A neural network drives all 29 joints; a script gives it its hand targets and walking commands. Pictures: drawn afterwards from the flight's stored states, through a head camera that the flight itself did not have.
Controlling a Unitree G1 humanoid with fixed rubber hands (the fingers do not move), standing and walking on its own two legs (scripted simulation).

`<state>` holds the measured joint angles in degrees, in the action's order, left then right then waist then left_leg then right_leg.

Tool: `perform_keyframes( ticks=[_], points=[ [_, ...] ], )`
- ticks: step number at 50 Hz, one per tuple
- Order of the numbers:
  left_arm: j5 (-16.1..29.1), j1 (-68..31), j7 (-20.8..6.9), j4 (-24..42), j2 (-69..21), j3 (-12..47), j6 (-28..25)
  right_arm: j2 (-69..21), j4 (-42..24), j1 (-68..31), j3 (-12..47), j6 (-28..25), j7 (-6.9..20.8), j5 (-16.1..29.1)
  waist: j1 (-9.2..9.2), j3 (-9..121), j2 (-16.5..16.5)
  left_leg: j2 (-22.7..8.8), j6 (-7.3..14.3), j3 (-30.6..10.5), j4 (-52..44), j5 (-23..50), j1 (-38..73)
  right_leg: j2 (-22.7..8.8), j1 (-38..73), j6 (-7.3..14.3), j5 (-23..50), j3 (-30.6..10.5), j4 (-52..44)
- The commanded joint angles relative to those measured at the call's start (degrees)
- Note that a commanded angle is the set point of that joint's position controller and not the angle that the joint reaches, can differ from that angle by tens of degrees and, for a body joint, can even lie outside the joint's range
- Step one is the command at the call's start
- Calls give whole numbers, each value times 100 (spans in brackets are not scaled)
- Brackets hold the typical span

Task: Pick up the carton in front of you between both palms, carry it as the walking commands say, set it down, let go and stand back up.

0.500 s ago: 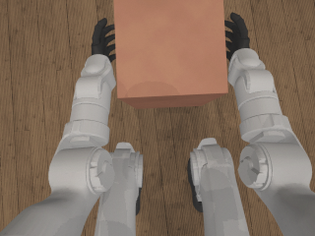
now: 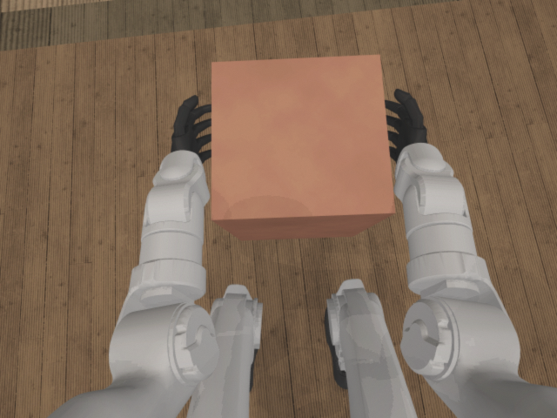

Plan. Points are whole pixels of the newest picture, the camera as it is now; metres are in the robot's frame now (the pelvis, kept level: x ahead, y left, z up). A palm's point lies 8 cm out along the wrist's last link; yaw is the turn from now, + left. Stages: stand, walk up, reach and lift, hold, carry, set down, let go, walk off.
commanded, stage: reach and lift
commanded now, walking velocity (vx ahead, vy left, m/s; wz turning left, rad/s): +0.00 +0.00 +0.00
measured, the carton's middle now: (296, 166) +0.48 -0.01 -0.12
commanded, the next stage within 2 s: none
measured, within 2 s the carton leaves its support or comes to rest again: neither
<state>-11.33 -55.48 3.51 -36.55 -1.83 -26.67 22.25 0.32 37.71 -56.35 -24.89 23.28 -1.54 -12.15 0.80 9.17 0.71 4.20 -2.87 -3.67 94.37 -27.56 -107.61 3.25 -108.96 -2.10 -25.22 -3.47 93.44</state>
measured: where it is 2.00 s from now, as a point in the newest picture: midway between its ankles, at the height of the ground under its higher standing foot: (293, 363)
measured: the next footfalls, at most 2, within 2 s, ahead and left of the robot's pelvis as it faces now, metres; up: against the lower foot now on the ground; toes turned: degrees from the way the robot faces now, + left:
none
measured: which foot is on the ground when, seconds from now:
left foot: down 0.00-1.00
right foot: down 0.00-1.00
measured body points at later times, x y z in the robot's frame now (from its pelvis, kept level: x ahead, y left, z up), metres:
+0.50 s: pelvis +0.05 +0.00 +0.14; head +0.18 -0.01 +0.57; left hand +0.45 +0.14 +0.10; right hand +0.44 -0.16 +0.10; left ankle +0.11 +0.13 -0.49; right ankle +0.12 -0.13 -0.49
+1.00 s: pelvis +0.09 +0.00 +0.24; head +0.08 +0.00 +0.69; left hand +0.40 +0.15 +0.25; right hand +0.40 -0.15 +0.25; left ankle +0.11 +0.13 -0.49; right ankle +0.12 -0.13 -0.49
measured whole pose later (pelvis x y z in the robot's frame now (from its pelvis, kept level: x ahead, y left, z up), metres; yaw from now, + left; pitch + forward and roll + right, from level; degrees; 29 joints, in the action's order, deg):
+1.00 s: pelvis +0.09 +0.00 +0.24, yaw -1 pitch +1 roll +0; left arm -13.8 -16.1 0.4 -23.3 -9.0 -17.0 30.3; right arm -9.0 22.6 -16.2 -16.0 31.7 -0.7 -13.5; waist 0.2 4.4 0.2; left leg 1.5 -0.7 -4.8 30.6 -15.0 -17.0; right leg 1.2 -18.2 -0.5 -13.6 -4.1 30.4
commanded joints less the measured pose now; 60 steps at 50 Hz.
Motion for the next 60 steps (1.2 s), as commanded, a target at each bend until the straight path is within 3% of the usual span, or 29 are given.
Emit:
perform_keyframes(
  ticks=[1, 3, 4, 6, 9, 11, 12, 15, 17, 18, 19, 20, 22, 23, 28, 29, 31, 32, 33, 34, 38, 42, 49, 50, 52, 54, 56, 58, 60],
  points=[
    [998, -3654, -1531, -146, -6346, 3363, -27, -6417, -87, -3735, 3193, -77, 1457, 1044, 16, 6009, -65, 613, 118, 679, -1248, 865, 3075, 614, 4237, 94, 956, 611, -1211],
    [1015, -3580, -1529, -119, -6259, 3387, -45, -6498, -20, -3456, 3301, -68, 1449, 1038, 68, 5787, -198, 618, 147, 588, -1489, 766, 3481, 645, 4135, 56, 809, 674, -1374],
    [935, -3298, -1528, -249, -6283, 3354, -27, -6564, 67, -3347, 3207, -60, 1449, 997, -82, 5624, -69, 631, 137, 645, -1643, 735, 3370, 638, 4287, 55, 795, 618, -1506],
    [1044, -3437, -1523, -41, -6323, 3457, -89, -6580, 44, -3161, 3288, -92, 1422, 1043, 80, 5554, -106, 620, 139, 565, -1742, 715, 3567, 653, 4609, 86, 900, 542, -1632],
    [943, -2887, -1521, -188, -6391, 3467, -82, -6682, -66, -2916, 3388, -134, 1400, 1039, -99, 5366, -127, 622, 168, 537, -2074, 914, 4035, 635, 4881, 27, 1026, 493, -1910],
    [982, -2523, -1545, -231, -6477, 3465, -83, -6691, 29, -2522, 3308, -115, 1371, 961, 95, 5185, -162, 609, 165, 462, -2257, 952, 4268, 611, 5099, 41, 1051, 442, -2145],
    [912, -2338, -1570, -277, -6550, 3489, -77, -6696, 110, -2234, 3270, -111, 1355, 916, -33, 4831, -67, 600, 170, 445, -2380, 839, 4186, 597, 5319, 92, 922, 352, -2350],
    [757, -1948, -1588, -392, -6503, 3336, -87, -6706, 75, -2108, 3185, -144, 1362, 787, 34, 4358, -78, 526, 231, 294, -2797, 892, 4592, 587, 5349, 91, 966, 321, -2658],
    [718, -1780, -1571, -338, -6540, 3298, -126, -6696, 110, -1842, 3214, -176, 1358, 774, -86, 4213, -1, 523, 232, 287, -3027, 994, 4905, 547, 5637, 143, 1040, 232, -2886],
    [682, -1711, -1569, -238, -6423, 3406, -146, -6739, 161, -1536, 3158, -181, 1363, 744, 121, 4173, -77, 497, 244, 191, -3102, 1129, 5177, 564, 5821, 120, 1196, 235, -3006],
    [737, -1722, -1568, -165, -6439, 3447, -204, -6796, 181, -1520, 3254, -205, 1343, 751, 11, 4064, -49, 491, 221, 229, -3211, 1155, 5137, 534, 5982, 139, 1226, 165, -3141],
    [697, -1481, -1568, -95, -6495, 3470, -204, -6793, 24, -1410, 3307, -264, 1342, 775, -83, 4108, -4, 472, 236, 145, -3343, 1305, 5364, 530, 6085, 182, 1314, 165, -3154],
    [679, -1253, -1587, -59, -6460, 3494, -244, -6725, 30, -1107, 3276, -245, 1332, 667, 17, 3906, -93, 464, 247, 99, -3595, 1408, 5528, 506, 6398, 176, 1468, 114, -3454],
    [653, -1208, -1609, -56, -6334, 3531, -237, -6828, -69, -1042, 3431, -273, 1317, 768, -113, 3824, -83, 443, 265, 162, -3707, 1385, 5777, 492, 6625, 157, 1479, 54, -3607],
    [722, -571, -1613, 225, -6608, 3831, -182, -6833, -396, -434, 3709, -242, 1365, 765, 55, 3555, -6, 360, 266, -31, -4282, 1784, 6686, 438, 7308, 227, 1783, -12, -4158],
    [652, -265, -1628, 152, -6546, 3773, -146, -6835, -478, -341, 3724, -222, 1371, 815, -147, 3418, 23, 346, 299, -54, -4466, 1845, 6847, 409, 7430, 220, 1792, -56, -4298],
    [604, -126, -1668, 129, -6505, 3768, -72, -6765, -545, -142, 3756, -154, 1366, 757, 67, 3133, -46, 320, 300, -83, -4731, 1861, 7138, 389, 7697, 224, 1867, -85, -4622],
    [564, -10, -1666, 137, -6477, 3721, -63, -6792, -515, -126, 3868, -107, 1367, 783, -134, 2875, -84, 320, 320, -75, -4880, 1941, 7156, 360, 7895, 224, 1940, -119, -4773],
    [621, -40, -1680, 323, -6501, 3876, -39, -6818, -571, 100, 3848, -102, 1379, 746, 72, 2886, -68, 325, 302, -92, -4993, 1961, 7414, 345, 8107, 246, 2001, -144, -4932],
    [660, 156, -1682, 318, -6499, 3918, -23, -6761, -573, 154, 3909, -52, 1390, 738, -136, 2786, -74, 293, 301, -112, -5178, 2018, 7441, 319, 8412, 219, 2106, -142, -5041],
    [763, 556, -1667, 399, -6557, 4037, 142, -6737, -772, 561, 3991, 62, 1434, 812, 58, 2440, -99, 224, 292, -159, -5639, 2297, 8241, 303, 8883, 231, 2225, -151, -5503],
    [774, 815, -1679, 788, -6446, 4231, 366, -6712, -1132, 852, 4235, 310, 1459, 980, -84, 2098, -50, 199, 290, -185, -6065, 2805, 8895, 240, 9478, 214, 2723, -172, -5941],
    [812, 1170, -1704, 1146, -6377, 4358, 900, -6550, -1501, 1123, 4239, 835, 1463, 953, 18, 913, -38, 67, 259, -240, -6950, 2540, 9810, 223, 10035, 258, 2271, -111, -6768],
    [723, 1276, -1732, 1135, -6193, 4243, 990, -6500, -1377, 1261, 4131, 907, 1468, 945, -148, 620, 55, 94, 272, -177, -7069, 2335, 9607, 196, 10130, 259, 2104, -102, -6904],
    [701, 1236, -1750, 1165, -6225, 4183, 1111, -6389, -1287, 1277, 3891, 1059, 1467, 839, -35, 286, 32, 57, 263, -198, -7171, 2213, 9696, 161, 10176, 258, 1951, -123, -7052],
    [614, 1218, -1768, 1050, -6044, 3942, 1170, -6418, -1275, 1199, 3854, 1102, 1504, 842, -145, 191, 93, 74, 285, -164, -7271, 1776, 9758, 131, 10173, 267, 1602, -102, -7132],
    [632, 762, -1773, 1042, -6080, 3883, 1166, -6366, -1106, 1067, 3608, 1122, 1519, 644, 49, -52, -39, 36, 320, -201, -7305, 1627, 9798, 150, 10076, 287, 1477, -94, -7169],
    [623, 857, -1782, 1089, -6060, 3843, 1160, -6323, -1208, 1000, 3626, 1101, 1546, 717, -90, 10, 42, 33, 323, -191, -7311, 1677, 9768, 133, 10194, 302, 1465, -50, -7143],
    [553, 532, -1782, 1018, -6116, 3771, 1097, -6417, -1320, 520, 3680, 1019, 1579, 744, -38, 225, 50, 72, 306, -126, -7251, 1477, 9771, 125, 10245, 305, 1391, -72, -7097]
  ],
)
